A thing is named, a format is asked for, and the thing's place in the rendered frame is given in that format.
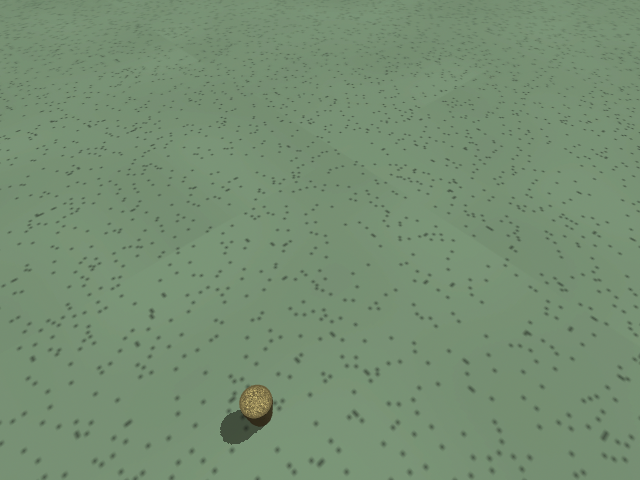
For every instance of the cup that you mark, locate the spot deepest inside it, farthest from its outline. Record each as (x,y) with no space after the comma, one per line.
(256,404)

